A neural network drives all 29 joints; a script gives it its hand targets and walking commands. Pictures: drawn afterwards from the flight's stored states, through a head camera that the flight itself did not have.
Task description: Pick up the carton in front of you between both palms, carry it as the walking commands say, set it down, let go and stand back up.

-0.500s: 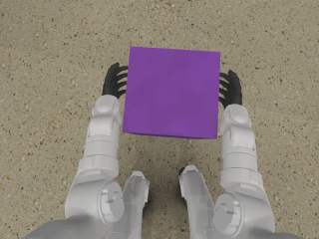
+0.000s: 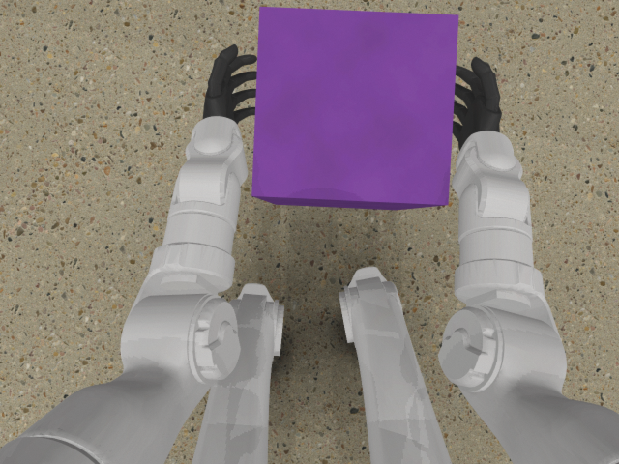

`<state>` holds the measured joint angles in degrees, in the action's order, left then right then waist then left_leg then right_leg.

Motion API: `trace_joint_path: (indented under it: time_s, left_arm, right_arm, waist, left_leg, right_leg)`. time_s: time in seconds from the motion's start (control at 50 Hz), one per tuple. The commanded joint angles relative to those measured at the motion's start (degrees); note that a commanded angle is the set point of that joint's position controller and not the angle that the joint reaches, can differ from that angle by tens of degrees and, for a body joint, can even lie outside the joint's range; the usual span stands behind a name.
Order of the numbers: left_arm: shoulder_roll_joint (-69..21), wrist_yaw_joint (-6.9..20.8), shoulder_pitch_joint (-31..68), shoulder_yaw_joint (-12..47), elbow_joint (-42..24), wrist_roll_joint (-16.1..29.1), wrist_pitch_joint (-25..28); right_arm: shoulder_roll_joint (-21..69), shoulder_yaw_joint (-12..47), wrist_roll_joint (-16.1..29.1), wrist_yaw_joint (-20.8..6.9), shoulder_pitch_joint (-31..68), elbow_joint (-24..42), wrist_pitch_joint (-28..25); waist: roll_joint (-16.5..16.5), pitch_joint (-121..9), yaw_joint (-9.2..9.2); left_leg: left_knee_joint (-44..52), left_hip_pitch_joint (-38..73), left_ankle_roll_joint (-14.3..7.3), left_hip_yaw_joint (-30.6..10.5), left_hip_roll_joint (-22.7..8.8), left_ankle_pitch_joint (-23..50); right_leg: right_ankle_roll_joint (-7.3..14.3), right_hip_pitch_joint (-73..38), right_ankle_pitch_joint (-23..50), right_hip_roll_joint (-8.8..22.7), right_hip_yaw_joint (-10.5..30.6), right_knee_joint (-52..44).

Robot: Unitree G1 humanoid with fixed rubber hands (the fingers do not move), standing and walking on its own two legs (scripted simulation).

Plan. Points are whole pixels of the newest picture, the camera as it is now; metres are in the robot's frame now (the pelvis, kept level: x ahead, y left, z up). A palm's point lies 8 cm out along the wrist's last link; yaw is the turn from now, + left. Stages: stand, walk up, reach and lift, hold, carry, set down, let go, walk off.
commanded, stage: set down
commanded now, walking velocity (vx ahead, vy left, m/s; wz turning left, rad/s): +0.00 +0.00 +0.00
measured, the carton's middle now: (344, 133) +0.49 -0.09 -0.18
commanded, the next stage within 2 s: none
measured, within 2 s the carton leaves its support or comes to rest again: rests again in 1.12 s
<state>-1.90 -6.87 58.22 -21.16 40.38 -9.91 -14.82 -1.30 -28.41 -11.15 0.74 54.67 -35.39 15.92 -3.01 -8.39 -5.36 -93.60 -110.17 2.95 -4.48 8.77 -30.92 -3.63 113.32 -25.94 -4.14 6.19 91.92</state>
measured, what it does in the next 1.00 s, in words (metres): lowers itself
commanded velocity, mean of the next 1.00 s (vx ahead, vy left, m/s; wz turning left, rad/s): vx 0.00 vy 0.00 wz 0.00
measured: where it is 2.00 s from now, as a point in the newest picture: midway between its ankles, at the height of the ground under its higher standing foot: (313, 351)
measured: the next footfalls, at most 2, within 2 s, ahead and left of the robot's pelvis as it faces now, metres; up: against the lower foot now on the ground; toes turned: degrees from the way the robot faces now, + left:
none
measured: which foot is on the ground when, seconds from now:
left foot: down 0.00-1.00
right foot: down 0.00-1.00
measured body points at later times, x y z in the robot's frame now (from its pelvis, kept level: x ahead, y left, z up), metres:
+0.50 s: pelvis -0.03 -0.01 -0.11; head +0.33 -0.06 +0.16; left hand +0.54 +0.03 -0.26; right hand +0.48 -0.27 -0.26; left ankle +0.07 +0.12 -0.50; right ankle +0.10 -0.13 -0.50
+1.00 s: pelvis -0.01 +0.00 -0.14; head +0.35 -0.03 +0.12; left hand +0.55 +0.04 -0.32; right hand +0.49 -0.26 -0.31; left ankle +0.07 +0.12 -0.50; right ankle +0.10 -0.13 -0.50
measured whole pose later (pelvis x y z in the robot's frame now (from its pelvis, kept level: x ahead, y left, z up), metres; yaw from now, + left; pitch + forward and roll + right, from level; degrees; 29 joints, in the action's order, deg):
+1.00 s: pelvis -0.01 +0.00 -0.14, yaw +2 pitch +42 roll +0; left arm 9.7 -10.9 82.7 -10.3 58.6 -0.2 -12.4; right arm -12.8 -26.2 -5.2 0.2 74.8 -50.2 14.0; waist -4.1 14.6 -8.8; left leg -122.5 -127.6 4.5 -3.5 12.3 -36.7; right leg -3.9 129.9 -32.0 -2.5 3.8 120.2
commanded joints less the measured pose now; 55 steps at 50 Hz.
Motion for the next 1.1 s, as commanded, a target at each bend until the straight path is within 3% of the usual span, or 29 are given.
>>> trace_joint_path:
  time_s: [0.0,0.28,0.5,0.58,0.64,0.7,0.88,1.08]
  left_arm:
    - [-52.0,10.6,37.8,27.9,-0.3,6.1,1.7]
    - [-44.4,10.6,50.0,22.0,5.9,7.2,1.7]
    - [-39.4,9.7,57.9,25.1,6.7,12.2,2.7]
    - [-40.2,9.7,59.1,27.4,6.1,13.8,3.3]
    - [-41.9,9.2,60.6,30.8,3.7,16.0,4.2]
    - [-43.2,9.1,59.5,32.0,3.5,16.6,4.5]
    - [-41.3,9.4,56.1,28.0,8.5,14.2,4.8]
    - [-36.5,9.7,58.3,26.2,11.4,15.2,5.8]
  right_arm:
    - [49.1,30.6,7.1,-13.0,36.7,-0.8,-0.2]
    - [43.4,27.3,7.5,-12.1,49.1,-4.1,0.2]
    - [37.7,29.0,11.8,-12.8,57.0,-4.4,-1.1]
    - [36.3,28.8,13.5,-13.6,58.9,-3.8,-2.0]
    - [35.4,28.5,14.5,-13.8,58.6,-3.4,-2.6]
    - [35.7,27.9,14.8,-14.1,56.3,-5.0,-2.6]
    - [33.3,23.7,12.4,-15.9,54.4,-9.4,-3.0]
    - [28.0,22.1,11.4,-15.5,57.6,-10.3,-4.6]
  waist:
    - [-0.2,-61.8,-3.41]
    - [1.6,-56.8,-4.73]
    - [1.4,-55.9,-6.17]
    - [-3.4,-51.8,-7.67]
    - [-5.4,-54.4,-9.69]
    - [-6.8,-54.4,-10.46]
    - [-7.6,-43.6,-9.98]
    - [-6.3,-36.8,-10.42]
  left_leg:
    - [5.7,24.9,0.5,7.9,4.2,15.8]
    - [-5.5,9.8,-0.8,10.6,4.4,7.6]
    - [-14.5,9.2,-1.2,11.1,3.9,8.5]
    - [-17.4,10.7,-1.1,10.8,3.7,11.7]
    - [-19.1,13.2,-0.8,10.3,3.8,15.7]
    - [-19.9,14.6,-0.6,9.7,3.9,18.5]
    - [-19.7,10.2,-1.0,8.2,3.7,17.1]
    - [-20.6,6.9,-1.7,7.2,3.3,13.5]
  right_leg:
    - [-0.2,-38.9,20.9,-3.9,-10.7,-3.0]
    - [-0.6,-35.4,16.5,-3.0,-11.0,6.1]
    - [-0.5,-33.3,19.2,-1.7,-11.7,14.7]
    - [0.4,-26.7,21.5,-1.8,-11.3,16.8]
    - [0.8,-27.8,26.0,-1.7,-11.0,18.6]
    - [0.9,-26.9,28.0,-1.7,-11.1,19.7]
    - [1.5,-16.2,22.4,-1.0,-11.1,20.9]
    - [2.5,-13.9,18.7,-0.2,-10.6,22.0]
